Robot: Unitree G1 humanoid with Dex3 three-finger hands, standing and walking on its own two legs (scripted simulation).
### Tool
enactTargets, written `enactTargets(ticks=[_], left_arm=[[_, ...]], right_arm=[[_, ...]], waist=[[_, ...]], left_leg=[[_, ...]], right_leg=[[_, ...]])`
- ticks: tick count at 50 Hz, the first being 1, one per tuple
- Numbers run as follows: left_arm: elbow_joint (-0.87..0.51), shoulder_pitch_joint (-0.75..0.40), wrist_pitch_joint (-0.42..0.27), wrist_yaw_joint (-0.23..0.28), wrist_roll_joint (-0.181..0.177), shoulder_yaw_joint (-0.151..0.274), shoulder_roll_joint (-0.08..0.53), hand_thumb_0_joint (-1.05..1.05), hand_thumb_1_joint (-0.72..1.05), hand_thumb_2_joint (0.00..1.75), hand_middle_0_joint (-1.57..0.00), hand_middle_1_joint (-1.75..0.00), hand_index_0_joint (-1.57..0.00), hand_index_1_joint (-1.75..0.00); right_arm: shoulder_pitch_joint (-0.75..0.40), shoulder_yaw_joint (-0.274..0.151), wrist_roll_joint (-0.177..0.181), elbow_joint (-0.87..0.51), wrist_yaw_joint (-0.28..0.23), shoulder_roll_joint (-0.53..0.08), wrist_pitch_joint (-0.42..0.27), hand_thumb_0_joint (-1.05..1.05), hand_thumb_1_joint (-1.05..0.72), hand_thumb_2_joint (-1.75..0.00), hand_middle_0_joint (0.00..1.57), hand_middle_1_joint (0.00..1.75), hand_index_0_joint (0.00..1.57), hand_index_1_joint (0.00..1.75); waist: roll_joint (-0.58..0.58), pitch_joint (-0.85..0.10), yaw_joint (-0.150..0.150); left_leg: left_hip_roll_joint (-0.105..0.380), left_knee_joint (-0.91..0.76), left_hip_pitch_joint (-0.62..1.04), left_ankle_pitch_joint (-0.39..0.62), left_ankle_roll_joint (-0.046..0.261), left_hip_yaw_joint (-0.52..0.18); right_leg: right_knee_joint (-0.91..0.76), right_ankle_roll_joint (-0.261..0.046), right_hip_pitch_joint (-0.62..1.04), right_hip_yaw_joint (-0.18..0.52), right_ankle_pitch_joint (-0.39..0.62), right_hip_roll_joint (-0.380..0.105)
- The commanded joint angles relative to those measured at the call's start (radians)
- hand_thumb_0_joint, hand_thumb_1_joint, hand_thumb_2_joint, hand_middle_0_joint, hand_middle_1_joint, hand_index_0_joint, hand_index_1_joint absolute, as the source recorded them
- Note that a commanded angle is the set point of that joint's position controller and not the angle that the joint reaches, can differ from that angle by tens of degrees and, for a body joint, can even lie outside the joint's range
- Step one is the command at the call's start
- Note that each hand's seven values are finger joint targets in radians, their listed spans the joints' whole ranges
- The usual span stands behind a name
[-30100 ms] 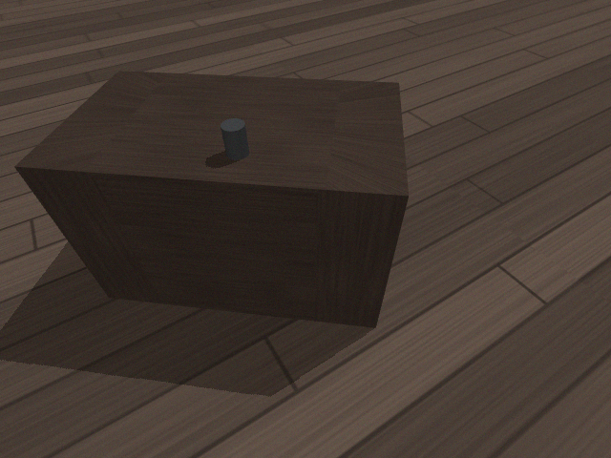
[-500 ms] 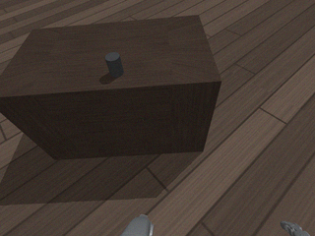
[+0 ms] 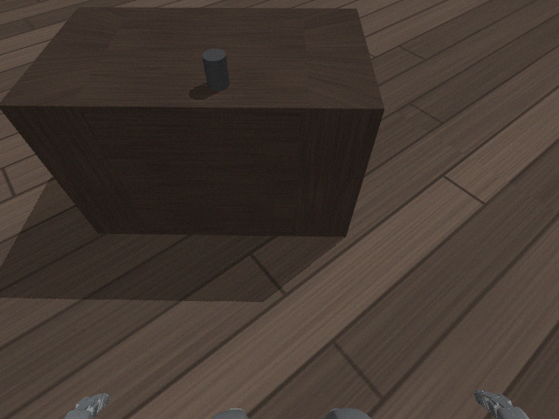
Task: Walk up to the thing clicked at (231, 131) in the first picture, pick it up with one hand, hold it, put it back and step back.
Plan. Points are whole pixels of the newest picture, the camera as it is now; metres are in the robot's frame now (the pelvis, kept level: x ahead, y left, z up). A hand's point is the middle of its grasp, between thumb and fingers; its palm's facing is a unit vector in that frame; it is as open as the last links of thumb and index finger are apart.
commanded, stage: step back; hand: left
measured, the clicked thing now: (216, 70) +0.98 +0.21 -0.07
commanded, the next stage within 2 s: stand in 1.48 s
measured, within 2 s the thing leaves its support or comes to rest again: neither
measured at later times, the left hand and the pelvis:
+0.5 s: hand out of the picture -0.08 +0.29 -0.14, palm faces +0.08 -0.90 -0.44, open 7.4 cm; pelvis -0.11 +0.00 +0.00, yaw +3 degrees
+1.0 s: hand out of the picture -0.02 +0.29 -0.15, palm faces +0.08 -0.92 -0.37, open 7.4 cm; pelvis -0.07 +0.02 +0.00, yaw +4 degrees
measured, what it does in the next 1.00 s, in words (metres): steps on the spot: right foot, then left foot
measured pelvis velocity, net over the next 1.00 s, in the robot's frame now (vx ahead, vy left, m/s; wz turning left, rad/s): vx -0.07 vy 0.02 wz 0.07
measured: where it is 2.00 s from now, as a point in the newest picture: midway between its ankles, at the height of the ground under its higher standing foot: outside the picture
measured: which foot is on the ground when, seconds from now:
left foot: down 0.00-0.12, up 0.14-0.40, down 0.42-0.68, up 0.70-0.90, down 0.92-1.00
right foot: up 0.00-0.06, down 0.08-1.00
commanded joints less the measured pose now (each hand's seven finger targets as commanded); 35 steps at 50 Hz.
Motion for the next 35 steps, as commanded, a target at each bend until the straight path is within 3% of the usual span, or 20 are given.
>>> enactTargets(ticks=[1,3,4,5,6,7,8,10,16,18,20,21,23,24,27,29,32,33,34,35], left_arm=[[-0.029,0.054,-0.048,0.013,0.009,0.045,0.172,0.00,0.90,0.90,-0.20,-0.30,-0.20,-0.30],[0.038,0.162,-0.064,0.017,0.014,0.041,0.170,0.00,0.90,0.90,-0.20,-0.30,-0.20,-0.30],[0.053,0.167,-0.072,0.020,0.030,0.053,0.207,0.00,0.90,0.90,-0.20,-0.30,-0.20,-0.30],[0.041,0.160,-0.079,0.022,0.048,0.085,0.312,0.00,0.90,0.90,-0.20,-0.30,-0.20,-0.30],[0.000,0.090,-0.075,0.026,0.049,0.102,0.419,0.00,0.90,0.90,-0.20,-0.30,-0.20,-0.30],[-0.015,0.034,-0.081,0.030,0.040,0.097,0.391,0.00,0.90,0.90,-0.20,-0.30,-0.20,-0.30],[-0.020,-0.036,-0.085,0.029,0.030,0.072,0.319,0.00,0.90,0.90,-0.20,-0.30,-0.20,-0.30],[-0.012,-0.045,-0.089,0.028,0.035,0.065,0.267,0.00,0.90,0.90,-0.20,-0.30,-0.20,-0.30],[0.017,0.084,-0.096,0.012,0.044,0.081,0.290,0.00,0.90,0.90,-0.20,-0.30,-0.20,-0.30],[0.022,0.079,-0.091,0.005,0.040,0.080,0.297,0.00,0.90,0.90,-0.20,-0.30,-0.20,-0.30],[0.017,0.040,-0.080,-0.003,0.033,0.065,0.282,0.00,0.90,0.90,-0.20,-0.30,-0.20,-0.30],[0.017,0.051,-0.077,-0.005,0.033,0.045,0.237,0.00,0.90,0.90,-0.20,-0.30,-0.20,-0.30],[0.026,-0.031,-0.078,-0.007,0.010,0.035,0.206,0.00,0.90,0.90,-0.20,-0.30,-0.20,-0.30],[0.033,-0.029,-0.077,-0.007,0.018,0.050,0.249,0.00,0.90,0.90,-0.20,-0.30,-0.20,-0.30],[0.064,0.041,-0.091,-0.021,0.008,0.038,0.206,0.00,0.90,0.90,-0.20,-0.30,-0.20,-0.30],[0.087,0.068,-0.096,-0.026,0.014,0.044,0.202,0.00,0.90,0.90,-0.20,-0.30,-0.20,-0.30],[0.127,0.138,-0.110,-0.011,0.025,0.045,0.176,0.00,0.90,0.90,-0.20,-0.30,-0.20,-0.30],[0.134,0.165,-0.117,-0.002,0.036,0.060,0.211,0.00,0.90,0.90,-0.20,-0.30,-0.20,-0.30],[0.130,0.199,-0.125,0.007,0.045,0.081,0.305,0.00,0.90,0.90,-0.20,-0.30,-0.20,-0.30],[0.104,0.135,-0.126,0.005,0.043,0.088,0.360,0.00,0.90,0.90,-0.20,-0.30,-0.20,-0.30]], right_arm=[[0.020,-0.075,0.004,-0.058,-0.003,-0.262,0.001,0.00,-0.90,-0.90,0.20,0.30,0.20,0.30],[-0.031,-0.074,0.023,-0.061,0.004,-0.281,0.017,0.00,-0.90,-0.90,0.20,0.30,0.20,0.30],[-0.029,-0.060,0.024,-0.062,0.009,-0.233,0.018,0.00,-0.90,-0.90,0.20,0.30,0.20,0.30],[-0.033,-0.041,0.027,-0.087,0.010,-0.169,0.011,0.00,-0.90,-0.90,0.20,0.30,0.20,0.30],[-0.101,-0.057,0.023,-0.108,-0.006,-0.191,0.017,0.00,-0.90,-0.90,0.20,0.30,0.20,0.30],[-0.097,-0.075,0.025,-0.092,-0.006,-0.238,0.020,0.00,-0.90,-0.90,0.20,0.30,0.20,0.30],[-0.043,-0.071,0.029,-0.055,-0.005,-0.235,0.018,0.00,-0.90,-0.90,0.20,0.30,0.20,0.30],[0.014,-0.064,0.031,-0.024,-0.001,-0.215,0.007,0.00,-0.90,-0.90,0.20,0.30,0.20,0.30],[-0.029,-0.067,0.005,-0.010,0.022,-0.216,-0.018,0.00,-0.90,-0.90,0.20,0.30,0.20,0.30],[-0.014,-0.065,0.005,0.011,0.029,-0.208,-0.031,0.00,-0.90,-0.90,0.20,0.30,0.20,0.30],[0.067,-0.067,0.011,0.059,0.029,-0.189,-0.047,0.00,-0.90,-0.90,0.20,0.30,0.20,0.30],[0.106,-0.077,0.009,0.084,0.024,-0.199,-0.055,0.00,-0.90,-0.90,0.20,0.30,0.20,0.30],[0.099,-0.098,0.006,0.080,0.022,-0.332,-0.059,0.00,-0.90,-0.90,0.20,0.30,0.20,0.30],[0.071,-0.101,0.004,0.066,0.024,-0.348,-0.064,0.00,-0.90,-0.90,0.20,0.30,0.20,0.30],[0.014,-0.073,0.002,0.063,0.019,-0.271,-0.077,0.00,-0.90,-0.90,0.20,0.30,0.20,0.30],[0.016,-0.082,-0.001,0.067,0.025,-0.276,-0.072,0.00,-0.90,-0.90,0.20,0.30,0.20,0.30],[-0.019,-0.064,0.017,0.055,0.027,-0.217,-0.048,0.00,-0.90,-0.90,0.20,0.30,0.20,0.30],[0.007,-0.050,0.020,0.050,0.024,-0.171,-0.046,0.00,-0.90,-0.90,0.20,0.30,0.20,0.30],[-0.022,-0.036,0.025,0.022,0.021,-0.122,-0.051,0.00,-0.90,-0.90,0.20,0.30,0.20,0.30],[-0.030,-0.056,0.014,0.031,0.006,-0.190,-0.049,0.00,-0.90,-0.90,0.20,0.30,0.20,0.30]], waist=[[0.217,-0.229,-0.031],[0.198,-0.267,0.023],[0.124,-0.240,0.026],[-0.146,-0.192,0.040],[-0.234,-0.129,0.092],[-0.149,-0.067,0.051],[-0.035,-0.049,-0.008],[-0.072,-0.080,-0.023],[-0.163,-0.093,0.073],[-0.200,-0.095,0.065],[-0.176,-0.123,0.011],[-0.106,-0.145,-0.007],[0.167,-0.120,-0.040],[0.146,-0.048,-0.035],[0.141,-0.031,0.000],[0.199,-0.068,-0.014],[0.139,-0.101,0.043],[0.031,-0.110,0.052],[-0.170,-0.109,0.079],[-0.112,-0.042,0.070]], left_leg=[[0.187,-0.114,0.238,0.252,0.199,-0.198],[0.165,-0.052,0.160,0.146,0.153,-0.158],[0.118,0.028,0.006,0.022,0.102,-0.130],[-0.047,0.194,-0.272,-0.220,0.025,-0.091],[-0.078,0.388,-0.197,-0.388,-0.019,-0.186],[-0.050,0.529,-0.163,-0.357,-0.028,-0.267],[-0.087,0.571,-0.170,-0.286,-0.022,-0.257],[-0.105,0.563,-0.146,-0.221,-0.030,-0.184],[-0.031,0.205,-0.161,-0.290,-0.050,-0.095],[-0.029,0.054,-0.045,-0.340,-0.036,-0.033],[-0.059,-0.196,0.162,-0.175,-0.014,0.034],[-0.060,-0.242,0.270,-0.125,-0.002,0.003],[0.251,-0.390,0.129,-0.670,0.170,-0.514],[0.292,-0.430,0.009,-0.689,0.213,-0.550],[0.202,-0.358,0.066,-0.428,0.165,-0.363],[0.181,-0.344,0.063,-0.383,0.153,-0.312],[0.116,-0.173,-0.059,-0.290,0.082,-0.179],[0.064,-0.024,-0.152,-0.270,0.049,-0.133],[-0.091,0.220,-0.327,-0.317,0.006,-0.060],[-0.036,0.321,-0.265,-0.375,-0.003,-0.133]], right_leg=[[-0.390,0.012,0.059,-0.077,0.056,-0.028],[-0.660,-0.010,0.221,-0.133,0.247,-0.013],[-0.682,-0.032,0.303,-0.012,0.261,-0.070],[-0.743,-0.104,0.351,0.330,0.116,-0.277],[-0.801,-0.288,0.040,0.545,0.129,-0.510],[-0.801,-0.307,-0.056,0.526,0.144,-0.516],[-0.710,-0.240,-0.015,0.325,0.300,-0.403],[-0.656,-0.180,0.030,0.163,0.359,-0.300],[-0.712,-0.192,0.210,0.230,-0.143,-0.314],[-0.715,-0.194,0.152,0.218,-0.113,-0.327],[-0.634,-0.155,0.078,0.122,0.036,-0.282],[-0.542,-0.121,0.030,0.063,0.102,-0.236],[-0.272,-0.027,-0.097,-0.116,-0.027,-0.064],[-0.147,-0.026,-0.069,-0.038,-0.038,-0.085],[-0.256,-0.028,-0.056,-0.044,0.062,-0.107],[-0.340,-0.017,0.036,-0.097,0.067,-0.075],[-0.624,-0.032,0.308,-0.134,0.226,-0.024],[-0.687,-0.048,0.407,0.004,0.170,-0.088],[-0.825,-0.135,0.431,0.402,-0.019,-0.324],[-0.864,-0.244,0.231,0.527,-0.117,-0.491]])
